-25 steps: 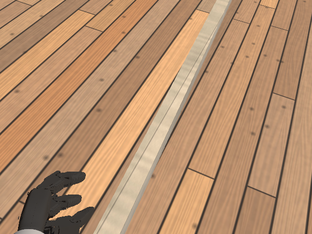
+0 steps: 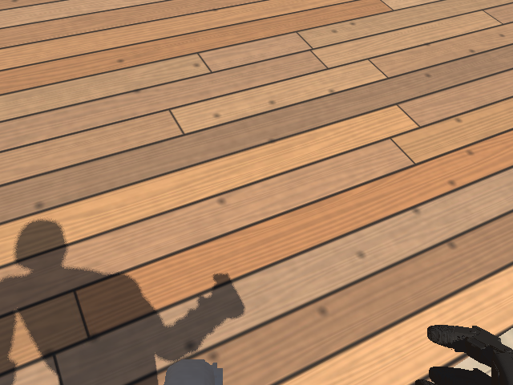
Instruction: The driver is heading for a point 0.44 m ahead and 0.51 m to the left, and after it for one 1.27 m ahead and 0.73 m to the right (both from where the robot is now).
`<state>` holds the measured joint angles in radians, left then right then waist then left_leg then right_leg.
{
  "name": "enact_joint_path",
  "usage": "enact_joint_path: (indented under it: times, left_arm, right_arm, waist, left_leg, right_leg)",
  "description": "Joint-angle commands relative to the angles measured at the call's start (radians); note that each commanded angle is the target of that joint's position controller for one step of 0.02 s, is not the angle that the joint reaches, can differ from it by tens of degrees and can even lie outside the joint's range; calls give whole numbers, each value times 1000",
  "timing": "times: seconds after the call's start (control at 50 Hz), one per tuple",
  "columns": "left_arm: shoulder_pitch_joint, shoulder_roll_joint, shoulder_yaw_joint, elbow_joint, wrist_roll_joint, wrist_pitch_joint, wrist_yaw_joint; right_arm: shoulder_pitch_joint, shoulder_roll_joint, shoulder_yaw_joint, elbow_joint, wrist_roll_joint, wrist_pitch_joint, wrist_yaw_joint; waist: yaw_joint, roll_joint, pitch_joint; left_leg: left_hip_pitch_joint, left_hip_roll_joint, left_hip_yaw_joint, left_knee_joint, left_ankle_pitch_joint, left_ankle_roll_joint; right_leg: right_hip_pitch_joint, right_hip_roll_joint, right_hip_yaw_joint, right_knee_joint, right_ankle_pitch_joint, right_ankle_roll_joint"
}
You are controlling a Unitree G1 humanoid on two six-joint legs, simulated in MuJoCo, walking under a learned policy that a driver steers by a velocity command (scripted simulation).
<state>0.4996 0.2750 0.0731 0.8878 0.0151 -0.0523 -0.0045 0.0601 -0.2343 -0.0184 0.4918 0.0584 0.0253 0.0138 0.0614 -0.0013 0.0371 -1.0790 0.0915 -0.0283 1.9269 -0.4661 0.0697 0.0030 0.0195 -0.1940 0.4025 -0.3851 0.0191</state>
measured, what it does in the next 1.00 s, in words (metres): climbs, turning right: left foot 0.11 m higher, then right foot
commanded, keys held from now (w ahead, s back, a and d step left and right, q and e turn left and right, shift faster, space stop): w+q+shift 0.02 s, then w+e+shift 0.62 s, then e+shift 0.36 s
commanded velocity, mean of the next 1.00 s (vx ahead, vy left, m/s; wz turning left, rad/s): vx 0.82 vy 0.00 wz -0.49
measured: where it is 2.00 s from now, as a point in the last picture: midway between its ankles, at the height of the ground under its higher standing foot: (248, 228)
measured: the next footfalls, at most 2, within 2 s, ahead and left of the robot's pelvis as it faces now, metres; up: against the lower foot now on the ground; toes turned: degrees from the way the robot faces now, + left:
left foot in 0.16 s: +0.28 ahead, +0.12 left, +0.11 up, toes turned +10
right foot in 0.60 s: +0.70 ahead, -0.01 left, +0.11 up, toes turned -12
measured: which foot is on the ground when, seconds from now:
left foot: up 0.00-0.14, down 0.16-0.60, up 0.62-0.92, down 0.94-1.00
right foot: down 0.00-0.16, up 0.18-0.58, down 0.60-0.92, up 0.94-1.00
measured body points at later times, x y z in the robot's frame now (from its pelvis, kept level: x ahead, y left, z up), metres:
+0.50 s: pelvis +0.43 +0.06 +0.11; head +0.44 +0.08 +0.56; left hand +0.65 +0.28 +0.02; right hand +0.39 -0.19 -0.01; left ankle +0.24 +0.11 -0.61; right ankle +0.64 -0.08 -0.52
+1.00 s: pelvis +0.82 +0.07 +0.09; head +0.86 +0.06 +0.54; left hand +1.07 +0.27 -0.01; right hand +0.91 -0.25 +0.05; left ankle +1.02 +0.11 -0.62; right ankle +0.67 +0.02 -0.55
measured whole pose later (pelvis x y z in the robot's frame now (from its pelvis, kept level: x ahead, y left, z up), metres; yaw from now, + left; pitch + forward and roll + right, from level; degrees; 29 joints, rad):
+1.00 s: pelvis +0.82 +0.07 +0.09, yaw -35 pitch +3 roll +1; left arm 0.28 0.32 0.09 0.65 -0.03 0.02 0.03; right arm 0.01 -0.22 -0.03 0.57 -0.03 -0.08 -0.02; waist 0.06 -0.02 0.03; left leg -0.54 -0.04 -0.13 0.57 -0.10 -0.02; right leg -0.43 0.14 0.19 1.21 -0.60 0.04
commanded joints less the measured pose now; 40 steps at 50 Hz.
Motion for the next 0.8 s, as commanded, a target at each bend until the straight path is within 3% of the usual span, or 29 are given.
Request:
enact_joint_path:
  times: [0.02,0.04,0.08,0.1,0.12,0.14,0.16,0.18,0.2,0.22,0.24,0.28,0.3,0.32,0.36,0.44,0.48,0.52,0.56,0.58,0.6,0.62,0.64,0.66,0.68,0.7,0.72,0.76,0.8]
  left_arm:
    - [-132,66,-28,-88,14,-12,24]
    - [-122,79,-38,-77,12,-23,31]
    - [-96,153,-38,-69,-10,-48,32]
    - [-32,233,-25,-49,-18,-49,32]
    - [-33,288,-16,-38,-8,-40,28]
    - [-81,302,-11,-38,-11,-27,22]
    - [-133,239,-25,-88,-13,-40,22]
    - [-59,62,-61,-151,-25,-81,-10]
    - [-165,163,-18,-130,-79,-110,-34]
    - [-285,96,-21,-191,-108,-105,-30]
    - [-342,9,-42,-212,-92,-88,-18]
    - [-248,-47,-38,-199,-85,-29,-23]
    - [-206,-74,-46,-197,-89,-9,-33]
    - [-182,-96,-55,-206,-83,13,-42]
    - [-218,-32,-45,-214,-83,40,-47]
    - [-343,32,-25,-261,-62,24,-52]
    - [-377,51,-13,-273,-77,4,-58]
    - [-375,70,1,-290,-84,-7,-72]
    - [-212,136,32,-260,-89,27,-73]
    - [67,210,67,-181,-80,52,-65]
    - [339,205,71,-93,-67,64,-51]
    - [267,132,30,-37,2,47,-59]
    - [61,97,-1,-132,26,7,-60]
    - [33,81,9,-190,15,-2,-52]
    - [-39,111,20,-223,-1,-16,-45]
    - [-154,119,19,-255,-11,-28,-46]
    - [-218,150,23,-281,-8,-36,-41]
    - [-264,129,17,-301,-18,-38,-15]
    - [-255,154,33,-274,-42,-14,24]
  right_arm:
    - [-155,-2,37,-165,-31,-18,12]
    - [-161,20,49,-173,-39,-23,9]
    - [-148,10,45,-162,-39,-57,14]
    - [-152,-1,33,-167,-30,-72,14]
    - [-60,-54,3,-162,-15,-78,9]
    - [153,-120,-37,-115,-6,-75,2]
    - [363,-250,-83,-45,-23,-71,-1]
    - [429,-347,-99,27,-45,-80,-9]
    - [483,-214,-69,55,-75,-104,-5]
    - [451,-178,-54,93,-75,-126,10]
    - [404,-100,-36,134,-64,-136,26]
    - [281,73,9,192,-91,-141,40]
    - [278,101,12,227,-80,-140,43]
    - [270,95,7,259,-70,-135,40]
    - [191,45,-4,246,-87,-145,23]
    - [228,-75,-25,256,-97,-165,-46]
    - [268,-155,-35,256,-91,-164,-65]
    - [316,-232,-52,266,-82,-145,-86]
    - [258,-271,-73,246,-70,-114,-103]
    - [148,-278,-81,206,-80,-112,-99]
    - [-21,-229,-70,170,-59,-127,-72]
    - [-64,40,-6,101,-84,-172,-24]
    - [168,120,33,43,-53,-200,-4]
    - [164,12,28,7,-38,-231,16]
    - [119,-79,5,5,-25,-241,21]
    - [109,-101,-5,19,-43,-225,14]
    - [112,-113,-8,21,-55,-203,2]
    - [73,-176,-30,13,-69,-172,-28]
    - [-71,-90,-3,-32,-104,-165,-38]
  waist:
    - [-82,33,118]
    - [-85,13,117]
    - [-111,19,23]
    - [-120,-53,-47]
    - [-193,-148,-126]
    - [-330,-221,-200]
    - [-390,-135,-303]
    - [-235,362,-479]
    - [-298,144,-455]
    - [-250,75,-199]
    - [-198,-28,-47]
    - [-53,21,54]
    - [-19,61,44]
    - [12,71,43]
    - [20,18,90]
    - [-21,-3,45]
    - [-30,25,-12]
    - [-18,129,-58]
    - [85,226,-97]
    - [216,210,-160]
    - [363,36,-169]
    - [193,-358,-3]
    - [-31,-345,-157]
    - [-11,-214,-240]
    - [-61,23,-111]
    - [-128,180,-20]
    - [-166,160,19]
    - [-166,187,61]
    - [-107,114,34]
  left_leg:
    - [-49,34,32,-149,65,-13]
    - [65,30,75,-227,113,-2]
    - [477,-59,207,-528,133,69]
    - [590,-120,253,-603,39,71]
    - [699,-160,229,-717,-52,93]
    - [899,-196,174,-961,28,129]
    - [1238,-74,-133,-1099,161,188]
    - [1408,205,-775,-1421,96,268]
    - [1348,262,-919,-1557,-86,242]
    - [1176,271,-779,-1587,-148,209]
    - [998,263,-627,-1585,-128,177]
    - [753,171,-291,-1564,9,96]
    - [752,130,-146,-1566,161,43]
    - [752,128,-67,-1595,214,1]
    - [664,51,144,-1698,369,-48]
    - [820,-17,290,-1796,591,-84]
    - [956,-9,309,-1743,986,-127]
    - [1118,49,304,-1599,1359,-142]
    - [1176,109,279,-1370,1667,-127]
    - [1062,113,247,-1077,1697,-105]
    - [848,-26,260,-504,1035,-99]
    - [376,-233,130,-75,-130,-77]
    - [168,-200,-99,57,-191,-47]
    - [121,-195,-157,-44,-92,-15]
    - [129,-142,-150,-241,7,2]
    - [226,-96,-149,-378,80,-19]
    - [302,-88,-153,-439,68,-65]
    - [443,-40,-133,-711,72,-125]
    - [672,-101,-35,-1106,234,-145]
  right_leg:
    - [-200,-257,77,-281,372,-105]
    - [-266,-263,53,-322,512,-119]
    - [-321,-239,-14,-275,1272,-130]
    - [-228,-297,25,-196,1662,-169]
    - [-120,-342,60,-48,1943,-199]
    - [-92,-348,77,190,2032,-195]
    - [-328,-266,151,608,1394,-149]
    - [-624,-11,294,980,91,-123]
    - [-735,25,484,1133,114,-145]
    - [-854,6,431,1186,128,-144]
    - [-878,-53,369,1203,129,-141]
    - [-807,-115,349,1277,226,-135]
    - [-827,-122,343,1300,244,-142]
    - [-876,-121,339,1325,253,-140]
    - [-828,-109,286,1097,345,-116]
    - [-716,-61,127,695,537,-70]
    - [-583,7,20,489,564,-94]
    - [-492,49,-41,358,543,-105]
    - [-344,73,-50,342,421,-127]
    - [-91,38,45,333,376,-190]
    - [152,-64,178,120,559,-285]
    - [209,4,297,253,599,-289]
    - [246,-96,687,232,318,-432]
    - [259,-210,980,-55,-48,-511]
    - [96,-246,1018,-180,-127,-473]
    - [-120,-224,969,-187,-31,-434]
    - [-283,-204,939,-172,165,-444]
    - [-496,-125,748,-145,455,-383]
    - [-640,38,525,-91,591,-287]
